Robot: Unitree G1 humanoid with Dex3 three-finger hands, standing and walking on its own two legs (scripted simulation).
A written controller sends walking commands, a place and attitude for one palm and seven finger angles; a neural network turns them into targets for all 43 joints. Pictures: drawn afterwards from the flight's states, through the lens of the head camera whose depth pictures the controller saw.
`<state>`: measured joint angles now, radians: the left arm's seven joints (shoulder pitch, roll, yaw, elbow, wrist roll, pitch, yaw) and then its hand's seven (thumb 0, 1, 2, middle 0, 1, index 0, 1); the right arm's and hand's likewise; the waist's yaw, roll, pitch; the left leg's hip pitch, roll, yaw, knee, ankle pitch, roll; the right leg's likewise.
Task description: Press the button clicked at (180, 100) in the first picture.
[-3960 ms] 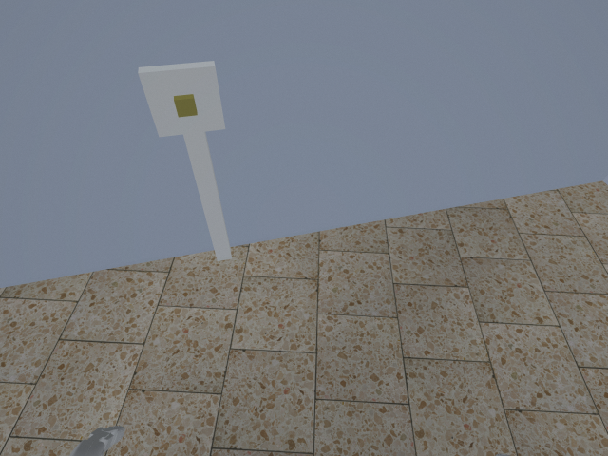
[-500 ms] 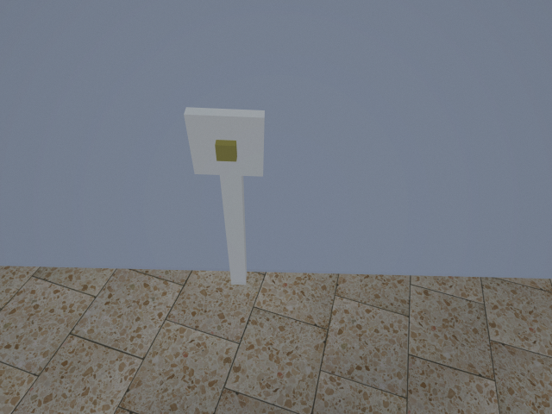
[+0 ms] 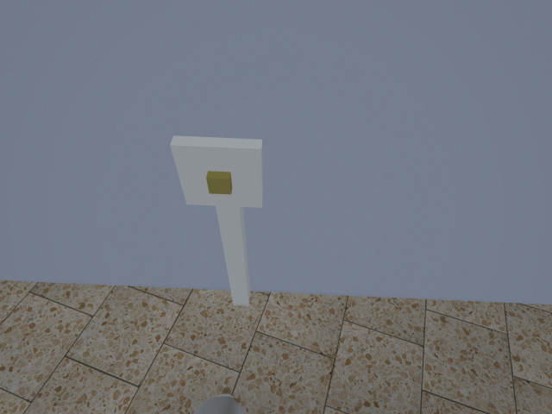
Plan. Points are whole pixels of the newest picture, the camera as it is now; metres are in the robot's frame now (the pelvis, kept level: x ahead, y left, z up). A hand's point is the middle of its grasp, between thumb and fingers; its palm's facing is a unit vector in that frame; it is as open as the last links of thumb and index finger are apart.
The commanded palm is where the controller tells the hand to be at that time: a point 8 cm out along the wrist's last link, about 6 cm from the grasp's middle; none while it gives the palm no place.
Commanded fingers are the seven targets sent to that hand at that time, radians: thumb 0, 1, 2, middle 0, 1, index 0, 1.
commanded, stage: come to a stop and stand still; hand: left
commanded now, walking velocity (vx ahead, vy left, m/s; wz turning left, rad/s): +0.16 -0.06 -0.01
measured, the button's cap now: (219, 181) +0.56 +0.17 -0.04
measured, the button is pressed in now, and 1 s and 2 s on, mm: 0 0 0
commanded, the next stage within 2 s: look again from close up in 1.42 s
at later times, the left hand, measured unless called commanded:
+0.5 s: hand out of the picture +0.10 +0.21 -0.18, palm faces +0.00 -0.97 -0.23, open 7.4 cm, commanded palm none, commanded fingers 0.00 0.90 0.90 -0.20 -0.30 -0.20 -0.30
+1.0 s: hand out of the picture -0.02 +0.10 -0.18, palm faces +0.03 -0.98 -0.18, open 7.3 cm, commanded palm none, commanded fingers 0.00 0.90 0.90 -0.20 -0.30 -0.20 -0.30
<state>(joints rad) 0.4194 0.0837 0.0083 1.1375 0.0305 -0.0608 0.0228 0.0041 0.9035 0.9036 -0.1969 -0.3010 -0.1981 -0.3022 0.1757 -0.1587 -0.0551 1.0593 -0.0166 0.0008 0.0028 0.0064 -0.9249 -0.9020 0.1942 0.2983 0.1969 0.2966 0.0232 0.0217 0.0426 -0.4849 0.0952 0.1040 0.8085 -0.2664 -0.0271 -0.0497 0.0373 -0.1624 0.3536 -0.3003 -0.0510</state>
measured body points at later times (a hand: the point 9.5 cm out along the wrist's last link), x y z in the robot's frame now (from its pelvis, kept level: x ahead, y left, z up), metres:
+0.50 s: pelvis +0.02 +0.00 +0.00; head +0.05 +0.03 +0.45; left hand +0.10 +0.26 -0.16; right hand +0.07 -0.24 -0.14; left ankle +0.10 +0.10 -0.74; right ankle -0.01 -0.17 -0.68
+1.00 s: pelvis -0.02 -0.06 +0.00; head +0.00 -0.06 +0.45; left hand -0.02 +0.15 -0.16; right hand -0.04 -0.27 -0.16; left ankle -0.04 +0.06 -0.74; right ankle -0.02 -0.15 -0.74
